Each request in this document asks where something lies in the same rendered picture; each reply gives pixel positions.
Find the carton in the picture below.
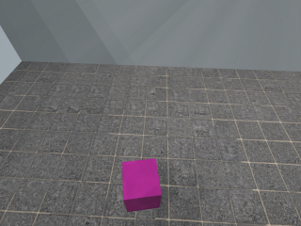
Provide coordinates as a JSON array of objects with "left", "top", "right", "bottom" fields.
[{"left": 122, "top": 158, "right": 162, "bottom": 212}]

